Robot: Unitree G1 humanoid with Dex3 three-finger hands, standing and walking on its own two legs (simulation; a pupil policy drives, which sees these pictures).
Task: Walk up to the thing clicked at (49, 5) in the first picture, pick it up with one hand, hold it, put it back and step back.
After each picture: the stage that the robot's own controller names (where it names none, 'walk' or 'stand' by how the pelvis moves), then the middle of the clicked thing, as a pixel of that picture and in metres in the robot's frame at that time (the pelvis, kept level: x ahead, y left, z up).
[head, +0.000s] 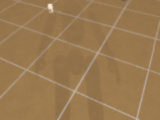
stand; (50, 8) +2.26 +0.58 -0.72
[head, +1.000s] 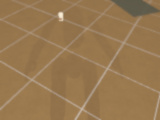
walk; (60, 16) +2.17 +0.32 -0.71
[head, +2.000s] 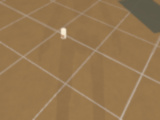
walk; (63, 33) +1.56 +0.25 -0.72
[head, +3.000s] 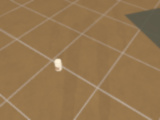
walk; (58, 65) +1.04 +0.26 -0.72
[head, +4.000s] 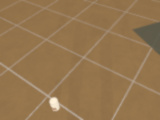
walk; (54, 104) +0.63 +0.27 -0.70
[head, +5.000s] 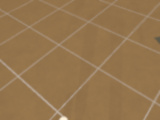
walk; out of the picture +0.44 +0.22 -0.70
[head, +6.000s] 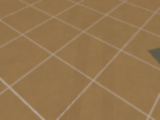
stand; out of the picture +0.36 +0.19 -0.72
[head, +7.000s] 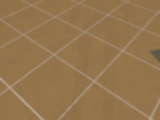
stand; out of the picture +0.35 +0.19 -0.72
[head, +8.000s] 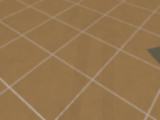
stand; out of the picture +0.38 +0.20 -0.73
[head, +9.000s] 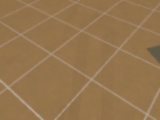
stand; out of the picture +0.36 +0.21 -0.73
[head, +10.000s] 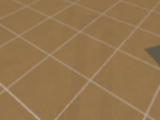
stand; out of the picture +0.35 +0.22 -0.73
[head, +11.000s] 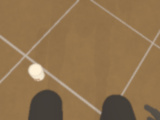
go down; (37, 72) +0.42 +0.23 -0.40
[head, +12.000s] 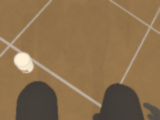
go down; (24, 63) +0.43 +0.26 -0.31
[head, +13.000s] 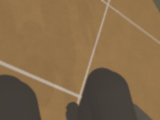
close in; out of the picture +0.40 +0.30 -0.22
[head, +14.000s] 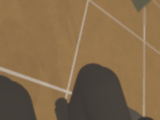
close; out of the picture +0.40 +0.30 -0.22
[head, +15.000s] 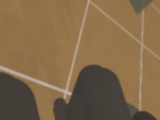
lift; out of the picture +0.38 +0.29 -0.23
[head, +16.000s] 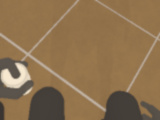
lift; (18, 80) +0.32 +0.24 -0.05
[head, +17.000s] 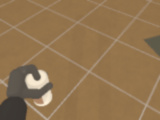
hold; (40, 88) +0.33 +0.17 +0.03
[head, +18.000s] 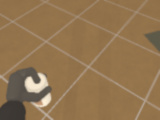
hold; (39, 90) +0.33 +0.17 +0.00
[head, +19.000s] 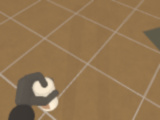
crouch; (46, 94) +0.33 +0.15 -0.03
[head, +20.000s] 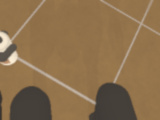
crouch; (3, 49) +0.45 +0.25 -0.10
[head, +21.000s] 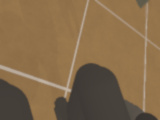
lower; out of the picture +0.41 +0.31 -0.22
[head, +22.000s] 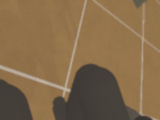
lower; out of the picture +0.41 +0.32 -0.23
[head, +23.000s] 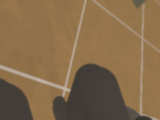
lower; out of the picture +0.41 +0.32 -0.22
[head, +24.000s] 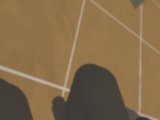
lower; out of the picture +0.41 +0.32 -0.22
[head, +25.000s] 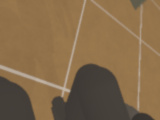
open; out of the picture +0.40 +0.30 -0.23
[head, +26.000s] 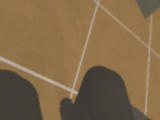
stand; out of the picture +0.40 +0.30 -0.23
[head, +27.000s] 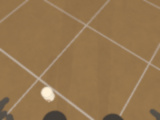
walk; (48, 94) +0.41 +0.22 -0.52
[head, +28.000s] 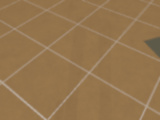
stand; out of the picture +0.37 +0.20 -0.66
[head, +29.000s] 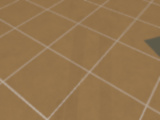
stand; out of the picture +0.37 +0.20 -0.67
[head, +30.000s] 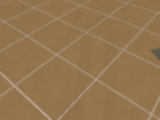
stand; out of the picture +0.39 +0.19 -0.72
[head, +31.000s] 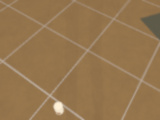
walk; (58, 108) +0.45 +0.16 -0.71
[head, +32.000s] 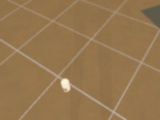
walk; (65, 85) +0.69 +0.21 -0.70
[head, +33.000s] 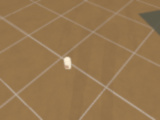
stand; (67, 63) +1.04 +0.19 -0.70
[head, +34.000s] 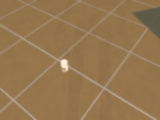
stand; (64, 65) +1.01 +0.22 -0.71
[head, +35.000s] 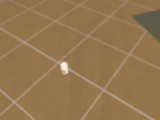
stand; (64, 68) +1.03 +0.22 -0.73
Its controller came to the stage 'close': yes
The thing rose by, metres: 0.71
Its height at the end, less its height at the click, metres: +0.00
